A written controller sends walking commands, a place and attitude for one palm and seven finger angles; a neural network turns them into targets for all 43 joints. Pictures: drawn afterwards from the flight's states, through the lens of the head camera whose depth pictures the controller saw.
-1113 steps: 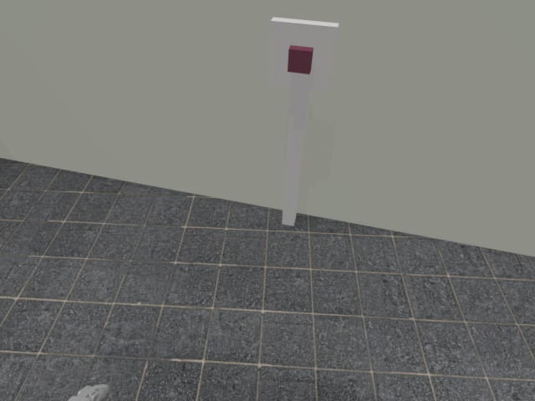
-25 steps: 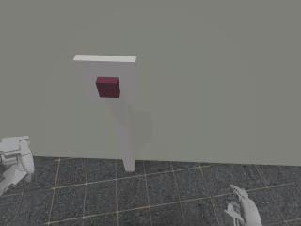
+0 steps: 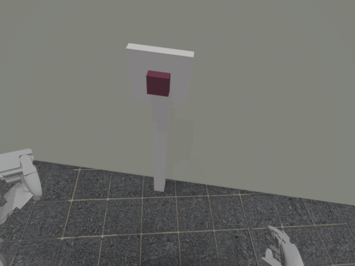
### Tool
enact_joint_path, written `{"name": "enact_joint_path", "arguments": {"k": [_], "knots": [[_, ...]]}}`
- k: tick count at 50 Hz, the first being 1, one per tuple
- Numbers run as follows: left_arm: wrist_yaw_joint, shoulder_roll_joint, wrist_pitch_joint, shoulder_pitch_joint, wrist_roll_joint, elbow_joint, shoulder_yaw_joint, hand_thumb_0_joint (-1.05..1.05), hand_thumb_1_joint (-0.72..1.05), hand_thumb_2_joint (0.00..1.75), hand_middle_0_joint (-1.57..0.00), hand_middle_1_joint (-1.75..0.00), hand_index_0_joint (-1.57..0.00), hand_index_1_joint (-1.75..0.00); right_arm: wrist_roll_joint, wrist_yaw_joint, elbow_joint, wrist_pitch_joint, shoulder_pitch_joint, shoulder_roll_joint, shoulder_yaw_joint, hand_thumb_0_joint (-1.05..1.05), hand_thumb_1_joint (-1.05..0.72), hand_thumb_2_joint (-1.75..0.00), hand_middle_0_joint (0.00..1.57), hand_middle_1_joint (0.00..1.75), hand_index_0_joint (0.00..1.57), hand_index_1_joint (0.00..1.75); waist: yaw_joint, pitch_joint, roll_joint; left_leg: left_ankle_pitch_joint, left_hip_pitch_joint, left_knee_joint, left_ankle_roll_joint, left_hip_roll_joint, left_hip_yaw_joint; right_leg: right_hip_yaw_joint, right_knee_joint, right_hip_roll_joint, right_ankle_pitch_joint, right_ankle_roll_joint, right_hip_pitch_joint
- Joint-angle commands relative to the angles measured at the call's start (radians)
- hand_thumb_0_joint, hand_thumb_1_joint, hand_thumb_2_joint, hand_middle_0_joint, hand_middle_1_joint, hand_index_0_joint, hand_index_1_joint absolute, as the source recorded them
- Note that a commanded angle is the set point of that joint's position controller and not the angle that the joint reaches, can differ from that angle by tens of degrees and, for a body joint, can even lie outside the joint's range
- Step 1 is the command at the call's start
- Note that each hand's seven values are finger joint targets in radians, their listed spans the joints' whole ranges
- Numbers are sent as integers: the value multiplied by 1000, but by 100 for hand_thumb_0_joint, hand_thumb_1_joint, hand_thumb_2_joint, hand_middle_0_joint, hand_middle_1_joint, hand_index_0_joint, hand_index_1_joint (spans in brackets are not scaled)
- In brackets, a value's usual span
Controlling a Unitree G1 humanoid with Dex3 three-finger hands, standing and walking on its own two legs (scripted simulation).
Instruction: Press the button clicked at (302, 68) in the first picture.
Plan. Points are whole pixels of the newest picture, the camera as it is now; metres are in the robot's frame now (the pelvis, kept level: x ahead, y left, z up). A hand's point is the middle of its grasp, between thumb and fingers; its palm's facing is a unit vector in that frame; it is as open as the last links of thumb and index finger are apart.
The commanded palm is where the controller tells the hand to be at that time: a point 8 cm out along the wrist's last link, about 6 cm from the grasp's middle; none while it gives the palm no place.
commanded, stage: step back with the hand held close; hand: left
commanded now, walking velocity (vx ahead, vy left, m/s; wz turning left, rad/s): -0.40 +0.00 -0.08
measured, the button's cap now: (158, 83) +0.59 +0.11 +0.07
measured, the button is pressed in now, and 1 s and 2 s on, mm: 0 0 0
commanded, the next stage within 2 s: stop stepping back and stand still in 0.30 s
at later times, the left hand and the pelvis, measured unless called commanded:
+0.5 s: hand out of the picture +0.09 +0.20 +0.19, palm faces +0.18 -0.85 -0.49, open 3.1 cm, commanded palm +0.05 +0.25 +0.19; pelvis -0.12 -0.01 +0.01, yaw -8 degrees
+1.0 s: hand out of the picture +0.00 +0.23 +0.18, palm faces +0.34 -0.84 -0.42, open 3.1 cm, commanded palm -0.03 +0.27 +0.19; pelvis -0.19 +0.00 +0.01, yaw -5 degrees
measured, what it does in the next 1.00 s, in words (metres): walks backwards: right foot, then left foot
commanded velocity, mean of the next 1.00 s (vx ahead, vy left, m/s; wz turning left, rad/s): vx -0.03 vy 0.02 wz -0.01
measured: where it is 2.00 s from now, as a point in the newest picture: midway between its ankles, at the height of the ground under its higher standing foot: outside the picture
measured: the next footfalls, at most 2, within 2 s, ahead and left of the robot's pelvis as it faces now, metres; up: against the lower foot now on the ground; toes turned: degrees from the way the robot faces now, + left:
right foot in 0.40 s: -0.13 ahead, -0.09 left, +0.00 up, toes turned -7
left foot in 0.60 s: -0.07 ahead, +0.09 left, +0.00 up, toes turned -5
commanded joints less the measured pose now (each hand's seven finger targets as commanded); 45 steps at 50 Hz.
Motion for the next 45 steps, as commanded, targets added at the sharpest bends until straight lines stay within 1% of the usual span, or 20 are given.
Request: {"name": "enact_joint_path", "arguments": {"k": [1,3,7,15,17,18,20,21,22,24,26,29,31,32,33,35,38,40,43,45], "knots": [[16,195,-71,-59,1,-196,147,0,90,90,-130,-150,-130,-150,-19,-18,-150,-100,-91,-103,-54,0,-90,-90,20,30,20,30,-12,-153,250,297,30,-326,105,321,-300,68,304,31,-198,-11,53],[6,193,-75,-28,-7,-216,162,0,90,90,-130,-150,-130,-150,-33,-3,-154,-118,-92,-105,-60,0,-90,-90,20,30,20,30,-16,-175,202,163,-12,-369,138,363,-363,107,522,46,-296,-9,30],[4,169,-58,48,-25,-281,144,0,90,90,-130,-150,-130,-150,-13,23,-147,-136,-82,-110,-71,0,-90,-90,20,30,20,30,-3,-243,161,496,256,-261,107,297,-186,37,346,27,-267,5,-62],[-12,190,-45,73,-53,-247,152,0,90,90,-130,-150,-130,-150,-25,26,-123,-141,-90,-109,-55,0,-90,-90,20,30,20,30,-9,-237,258,132,221,-418,24,235,-127,-59,-79,66,-233,-18,142],[-20,233,-56,110,-61,-249,190,0,90,90,-130,-150,-130,-150,-29,25,-134,-116,-92,-107,-55,0,-90,-90,20,30,20,30,-3,-266,227,157,217,-362,-18,197,-79,-60,-253,37,-79,-30,224],[-28,233,-67,104,-71,-247,184,0,90,90,-130,-150,-130,-150,-21,26,-139,-103,-102,-96,-51,0,-90,-90,20,30,20,30,-4,-250,148,119,261,-293,-37,157,-40,-23,-326,-11,-35,-35,176],[-21,273,-86,76,-81,-229,209,0,90,90,-130,-150,-130,-150,-8,20,-139,-78,-124,-81,-41,0,-90,-90,20,30,20,30,-9,-205,-99,-40,270,41,-75,52,36,163,-395,-252,17,-101,-72],[-11,279,-81,80,-81,-211,223,0,90,90,-130,-150,-130,-150,-7,14,-143,-84,-131,-86,-42,0,-90,-90,20,30,20,30,3,-170,-112,-117,224,223,-77,20,33,193,-399,-334,-3,-152,-140],[-12,245,-68,63,-77,-203,187,0,90,90,-130,-150,-130,-150,11,12,-129,-87,-121,-103,-57,0,-90,-90,20,30,20,30,9,-190,-206,-178,100,363,-73,-20,-9,208,-350,-339,64,-159,-65],[-5,197,-18,110,-49,-134,174,0,90,90,-130,-150,-130,-150,18,1,-148,-76,-127,-75,-38,0,-90,-90,20,30,20,30,-18,-156,-147,-122,-78,267,-48,32,-26,112,-202,-283,410,-145,148],[8,177,-2,61,-30,-85,146,0,90,90,-130,-150,-130,-150,18,-15,-148,-79,-152,-76,-28,0,-90,-90,20,30,20,30,-29,-87,-93,-57,-21,75,-35,27,33,87,-191,-243,456,-120,169],[19,146,-1,7,-20,-36,99,0,90,90,-130,-150,-130,-150,20,-27,-123,-109,-88,-115,-41,0,-90,-90,20,30,20,30,-32,-42,-55,65,161,-215,-2,37,23,75,-157,-195,303,-53,130],[20,158,-23,-23,-13,-89,92,0,90,90,-130,-150,-130,-150,22,-25,-142,-126,-58,-144,-53,0,-90,-90,20,30,20,30,-18,-93,36,333,236,-232,37,124,-73,43,-77,-98,267,5,159],[18,181,-25,-29,-9,-108,97,0,90,90,-130,-150,-130,-150,27,-23,-151,-130,-62,-149,-56,0,-90,-90,20,30,20,30,-11,-119,33,443,289,-187,45,151,-97,38,-71,-82,267,16,136],[17,192,-30,-14,-5,-137,106,0,90,90,-130,-150,-130,-150,16,-21,-147,-128,-50,-125,-40,0,-90,-90,20,30,20,30,-21,-148,112,503,287,-193,48,149,-132,5,-43,-66,233,7,143],[7,185,-42,-6,-12,-195,100,0,90,90,-130,-150,-130,-150,10,-9,-152,-141,-69,-122,-34,0,-90,-90,20,30,20,30,-14,-137,178,355,236,-278,29,162,-179,-14,-46,-30,-42,4,153],[12,178,-44,40,-10,-206,117,0,90,90,-130,-150,-130,-150,6,-5,-154,-156,-86,-120,-31,0,-90,-90,20,30,20,30,-14,-71,158,-117,52,-382,31,162,-191,-12,-113,-31,-98,-9,243],[15,165,-43,75,-11,-171,126,0,90,90,-130,-150,-130,-150,4,-1,-155,-153,-82,-116,-35,0,-90,-90,20,30,20,30,-18,-55,153,-280,-7,-398,10,130,-162,-19,-145,-24,-142,-28,273],[15,147,-30,77,-13,-100,123,0,90,90,-130,-150,-130,-150,1,-6,-157,-134,-88,-109,-43,0,-90,-90,20,30,20,30,-27,-22,119,-371,-36,-330,-12,84,-108,13,-207,-32,-319,-62,215],[15,139,-26,40,-13,-73,110,0,90,90,-130,-150,-130,-150,-2,-12,-149,-118,-79,-103,-49,0,-90,-90,20,30,20,30,-35,0,9,-258,22,-113,-25,35,-35,154,-308,-122,-474,-119,73]]}}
